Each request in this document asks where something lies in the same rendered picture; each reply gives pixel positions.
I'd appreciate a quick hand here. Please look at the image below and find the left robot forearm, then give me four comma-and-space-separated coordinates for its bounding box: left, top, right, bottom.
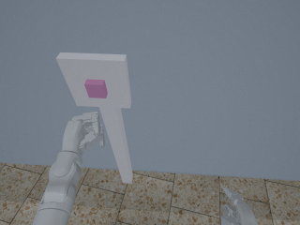
32, 151, 83, 225

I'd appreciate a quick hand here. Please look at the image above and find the button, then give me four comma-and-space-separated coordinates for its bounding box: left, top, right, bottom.
84, 79, 108, 98

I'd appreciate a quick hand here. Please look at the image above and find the robot left hand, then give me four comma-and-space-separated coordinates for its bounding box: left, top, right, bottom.
62, 112, 105, 157

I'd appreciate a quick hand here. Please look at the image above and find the robot right hand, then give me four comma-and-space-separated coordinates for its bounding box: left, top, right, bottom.
220, 187, 258, 225

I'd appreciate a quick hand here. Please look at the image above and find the panel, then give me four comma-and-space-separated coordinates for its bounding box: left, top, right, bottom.
55, 52, 133, 184

